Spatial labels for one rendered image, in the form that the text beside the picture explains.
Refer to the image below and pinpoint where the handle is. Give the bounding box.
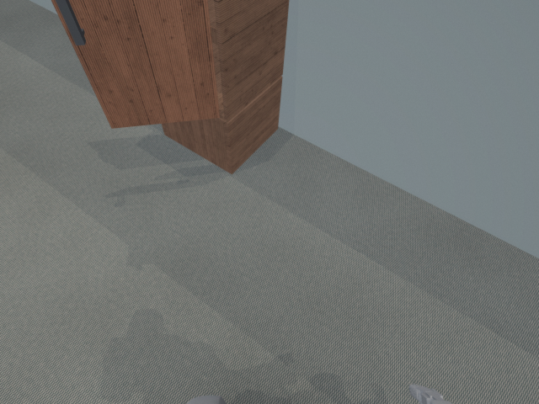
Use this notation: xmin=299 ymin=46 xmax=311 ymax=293
xmin=56 ymin=0 xmax=86 ymax=45

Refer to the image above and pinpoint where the right robot hand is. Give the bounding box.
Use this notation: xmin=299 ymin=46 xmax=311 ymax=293
xmin=409 ymin=384 xmax=452 ymax=404

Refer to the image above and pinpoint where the cupboard door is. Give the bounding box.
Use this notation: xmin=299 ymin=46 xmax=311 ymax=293
xmin=51 ymin=0 xmax=220 ymax=129

